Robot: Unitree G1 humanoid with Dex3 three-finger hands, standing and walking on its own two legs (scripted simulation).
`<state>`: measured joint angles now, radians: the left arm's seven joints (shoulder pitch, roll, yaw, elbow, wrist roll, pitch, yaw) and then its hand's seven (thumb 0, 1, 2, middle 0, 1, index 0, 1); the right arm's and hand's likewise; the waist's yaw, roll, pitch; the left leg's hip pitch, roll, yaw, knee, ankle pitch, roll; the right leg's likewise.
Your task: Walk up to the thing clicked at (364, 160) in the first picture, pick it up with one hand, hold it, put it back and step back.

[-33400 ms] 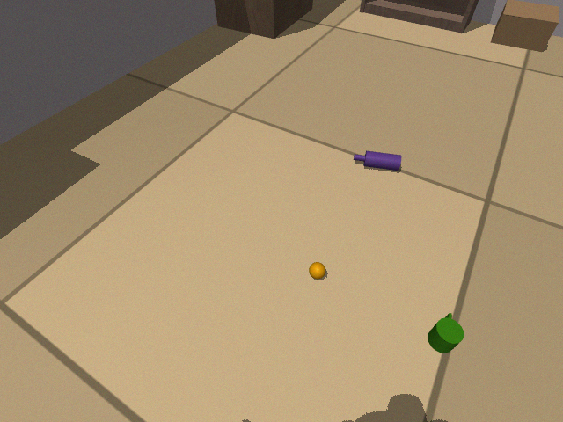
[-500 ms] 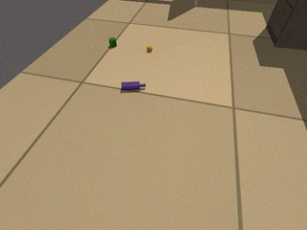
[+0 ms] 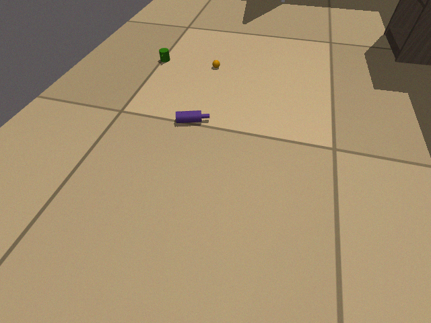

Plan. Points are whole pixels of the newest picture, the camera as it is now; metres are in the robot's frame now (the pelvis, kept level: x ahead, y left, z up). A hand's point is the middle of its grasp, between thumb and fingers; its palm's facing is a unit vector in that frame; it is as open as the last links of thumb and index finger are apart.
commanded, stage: stand
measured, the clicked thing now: (192, 116) +1.52 +0.16 -0.74
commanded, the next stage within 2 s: none
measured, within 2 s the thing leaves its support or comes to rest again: neither
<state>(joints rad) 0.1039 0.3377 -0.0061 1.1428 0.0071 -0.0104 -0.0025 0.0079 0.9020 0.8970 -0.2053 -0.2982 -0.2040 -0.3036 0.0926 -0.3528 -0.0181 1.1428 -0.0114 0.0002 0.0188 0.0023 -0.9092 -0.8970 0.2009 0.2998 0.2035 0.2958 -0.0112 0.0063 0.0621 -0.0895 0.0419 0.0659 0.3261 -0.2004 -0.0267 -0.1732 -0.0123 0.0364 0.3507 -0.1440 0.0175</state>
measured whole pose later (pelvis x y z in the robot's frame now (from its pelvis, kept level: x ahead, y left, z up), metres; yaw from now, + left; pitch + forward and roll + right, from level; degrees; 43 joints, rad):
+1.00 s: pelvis +0.01 +0.00 +0.00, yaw +0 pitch -2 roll +0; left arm 0.10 0.35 -0.01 1.13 0.01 -0.01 0.00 0.01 0.90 0.90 -0.21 -0.30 -0.20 -0.30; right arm 0.11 -0.35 -0.01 1.13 -0.01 0.00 0.01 0.00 -0.91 -0.90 0.20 0.30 0.20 0.30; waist -0.01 0.01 0.05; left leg -0.07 0.05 0.06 0.32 -0.21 -0.03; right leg -0.16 -0.01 0.03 0.34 -0.16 0.01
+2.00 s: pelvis +0.01 +0.00 +0.00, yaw +1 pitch -2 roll +0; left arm 0.11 0.35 -0.01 1.13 0.01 -0.01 0.00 0.01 0.90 0.90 -0.21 -0.30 -0.20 -0.30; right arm 0.12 -0.36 -0.01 1.13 -0.01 0.00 0.01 0.00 -0.91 -0.90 0.20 0.30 0.20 0.30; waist -0.01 0.01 0.06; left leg -0.07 0.04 0.05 0.31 -0.21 -0.03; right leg -0.15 -0.01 0.02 0.34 -0.16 0.01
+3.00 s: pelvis +0.02 +0.00 +0.00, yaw +1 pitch -2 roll +0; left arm 0.11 0.35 -0.01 1.12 0.01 -0.01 0.00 0.01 0.90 0.90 -0.21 -0.30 -0.20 -0.30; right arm 0.12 -0.35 -0.01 1.12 -0.01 0.00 0.01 0.00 -0.91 -0.90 0.20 0.30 0.20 0.30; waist -0.01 0.01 0.05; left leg -0.06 0.05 0.05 0.31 -0.21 -0.03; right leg -0.14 -0.01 0.02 0.34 -0.17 0.01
